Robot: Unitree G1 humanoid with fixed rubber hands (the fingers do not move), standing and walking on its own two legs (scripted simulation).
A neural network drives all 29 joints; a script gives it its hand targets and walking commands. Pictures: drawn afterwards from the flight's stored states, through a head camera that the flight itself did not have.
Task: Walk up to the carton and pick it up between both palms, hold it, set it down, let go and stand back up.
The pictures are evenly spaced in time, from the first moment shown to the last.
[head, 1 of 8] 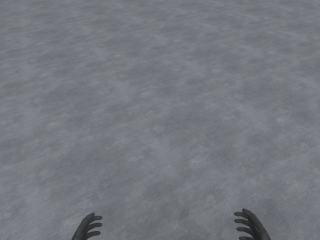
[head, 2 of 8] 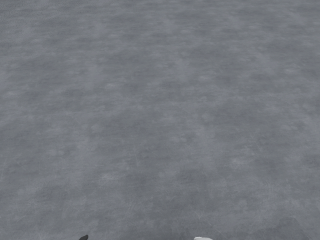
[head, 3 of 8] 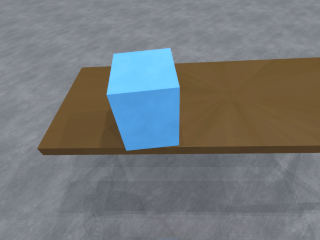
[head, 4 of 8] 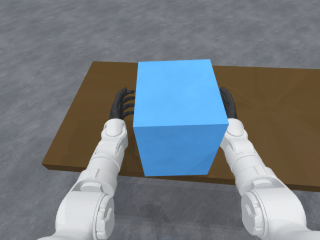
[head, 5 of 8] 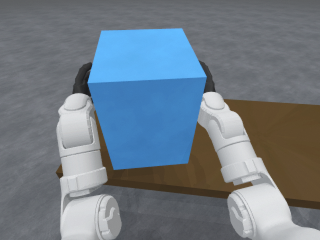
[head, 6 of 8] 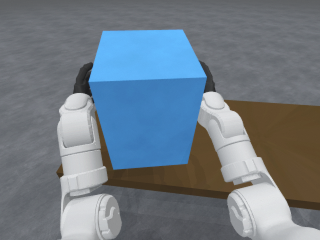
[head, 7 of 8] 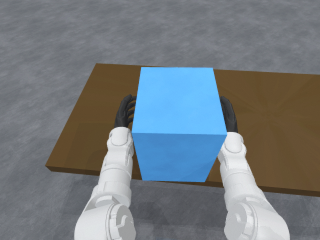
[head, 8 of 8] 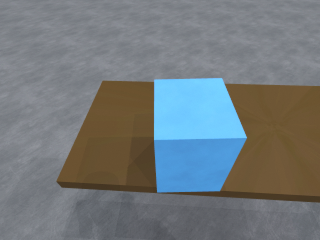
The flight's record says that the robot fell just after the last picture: no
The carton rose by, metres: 0.18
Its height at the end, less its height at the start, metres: +0.00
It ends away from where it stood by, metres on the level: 0.02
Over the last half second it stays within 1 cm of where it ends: yes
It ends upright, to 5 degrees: yes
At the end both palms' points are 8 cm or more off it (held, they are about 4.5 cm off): yes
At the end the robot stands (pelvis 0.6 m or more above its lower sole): yes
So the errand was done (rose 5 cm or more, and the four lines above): yes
